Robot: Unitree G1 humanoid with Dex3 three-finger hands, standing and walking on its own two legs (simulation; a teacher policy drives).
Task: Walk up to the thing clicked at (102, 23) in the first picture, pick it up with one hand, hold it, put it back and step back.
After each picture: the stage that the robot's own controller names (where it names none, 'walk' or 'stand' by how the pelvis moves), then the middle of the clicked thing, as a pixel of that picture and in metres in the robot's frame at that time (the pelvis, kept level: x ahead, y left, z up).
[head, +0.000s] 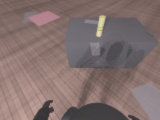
stand; (100, 26) +1.02 -0.07 -0.03
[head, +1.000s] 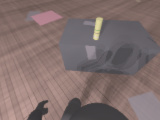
walk; (97, 29) +0.92 +0.00 -0.01
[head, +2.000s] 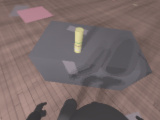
walk; (78, 41) +0.63 +0.16 +0.00
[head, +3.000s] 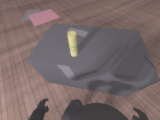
stand; (73, 45) +0.57 +0.20 +0.00
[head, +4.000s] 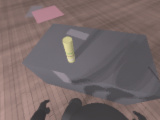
stand; (69, 51) +0.49 +0.22 -0.01
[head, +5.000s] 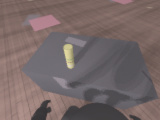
stand; (69, 57) +0.48 +0.20 -0.03
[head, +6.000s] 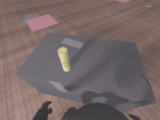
stand; (65, 60) +0.44 +0.24 -0.04
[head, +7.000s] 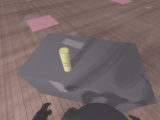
stand; (66, 60) +0.44 +0.23 -0.04
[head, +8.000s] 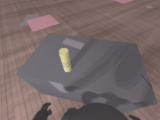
stand; (65, 61) +0.43 +0.23 -0.04
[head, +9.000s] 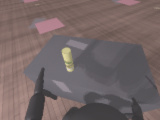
rise first; (68, 60) +0.44 +0.24 -0.03
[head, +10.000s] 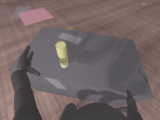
go down; (62, 56) +0.46 +0.22 -0.01
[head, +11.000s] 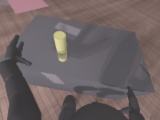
go down; (61, 48) +0.46 +0.21 +0.03
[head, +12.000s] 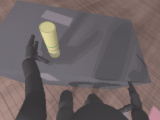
close in; (52, 43) +0.46 +0.23 +0.06
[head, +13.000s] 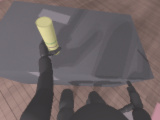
close; (50, 39) +0.48 +0.22 +0.08
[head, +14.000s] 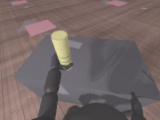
lift; (63, 54) +0.33 +0.17 +0.20
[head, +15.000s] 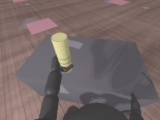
hold; (63, 56) +0.32 +0.17 +0.18
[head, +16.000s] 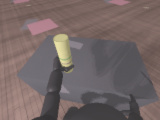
hold; (65, 56) +0.34 +0.17 +0.17
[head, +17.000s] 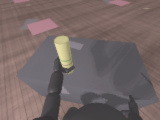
hold; (65, 57) +0.33 +0.17 +0.16
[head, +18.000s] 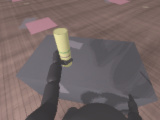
crouch; (64, 50) +0.38 +0.18 +0.17
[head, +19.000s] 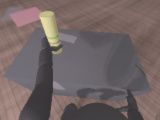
lower; (53, 35) +0.47 +0.23 +0.18
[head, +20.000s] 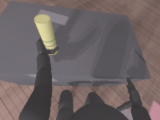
lower; (48, 38) +0.49 +0.23 +0.07
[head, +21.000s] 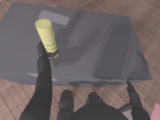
lower; (49, 42) +0.47 +0.23 +0.07
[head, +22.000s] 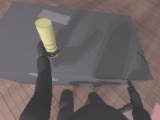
lower; (49, 41) +0.47 +0.23 +0.07
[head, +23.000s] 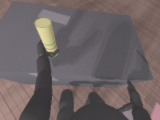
lower; (49, 41) +0.47 +0.23 +0.07
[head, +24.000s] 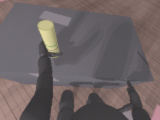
open; (51, 42) +0.46 +0.22 +0.07
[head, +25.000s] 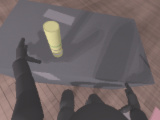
sink last; (55, 42) +0.46 +0.22 +0.06
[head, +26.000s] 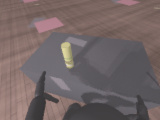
sink last; (68, 56) +0.46 +0.23 +0.02
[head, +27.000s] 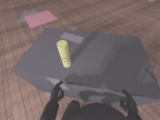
stand; (65, 55) +0.44 +0.23 +0.02
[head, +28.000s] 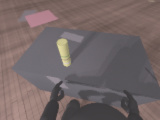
stand; (65, 54) +0.45 +0.23 +0.03
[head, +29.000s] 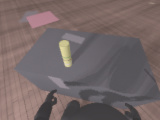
stand; (66, 55) +0.45 +0.22 +0.01
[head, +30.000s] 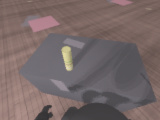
stand; (68, 59) +0.46 +0.22 -0.04
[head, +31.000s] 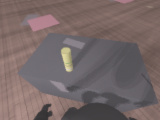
stand; (67, 60) +0.44 +0.21 -0.04
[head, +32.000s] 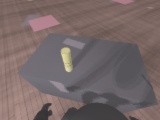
stand; (67, 60) +0.44 +0.22 -0.04
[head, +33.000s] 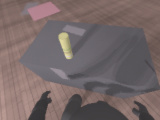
walk; (66, 47) +0.51 +0.23 +0.00
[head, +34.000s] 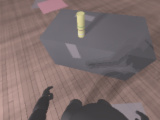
walk; (80, 25) +0.80 +0.15 +0.00
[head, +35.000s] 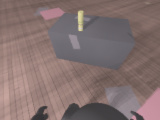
stand; (80, 21) +1.11 +0.21 -0.02
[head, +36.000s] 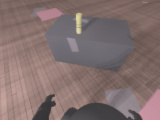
stand; (79, 24) +1.06 +0.20 -0.03
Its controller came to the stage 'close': yes
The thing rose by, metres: 0.20
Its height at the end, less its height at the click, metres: +0.00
